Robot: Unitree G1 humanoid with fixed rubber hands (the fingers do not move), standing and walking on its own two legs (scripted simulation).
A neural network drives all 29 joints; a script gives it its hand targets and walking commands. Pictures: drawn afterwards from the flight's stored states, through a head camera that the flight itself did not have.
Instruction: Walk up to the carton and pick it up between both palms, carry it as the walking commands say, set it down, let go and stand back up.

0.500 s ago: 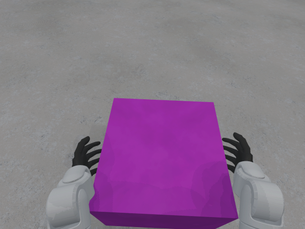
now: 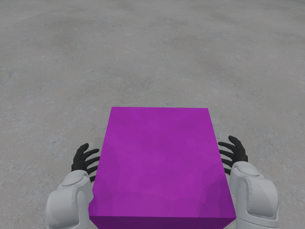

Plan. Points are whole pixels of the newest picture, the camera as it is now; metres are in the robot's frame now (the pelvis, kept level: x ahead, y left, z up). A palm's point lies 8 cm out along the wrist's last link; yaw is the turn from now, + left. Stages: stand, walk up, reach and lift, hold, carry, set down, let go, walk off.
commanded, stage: carry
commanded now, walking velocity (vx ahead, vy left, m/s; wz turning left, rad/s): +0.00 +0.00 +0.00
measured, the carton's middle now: (159, 168) +0.30 +0.01 +0.01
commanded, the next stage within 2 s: none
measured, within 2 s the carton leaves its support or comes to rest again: neither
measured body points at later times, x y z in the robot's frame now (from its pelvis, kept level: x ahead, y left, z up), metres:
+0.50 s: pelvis -0.02 -0.04 +0.00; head -0.04 -0.04 +0.45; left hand +0.23 +0.15 +0.08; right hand +0.24 -0.22 +0.10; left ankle +0.06 +0.05 -0.73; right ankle -0.03 -0.13 -0.73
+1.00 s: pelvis +0.00 -0.09 +0.00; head -0.01 -0.10 +0.45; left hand +0.26 +0.09 +0.08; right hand +0.26 -0.28 +0.08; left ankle +0.06 +0.05 -0.73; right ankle -0.03 -0.13 -0.73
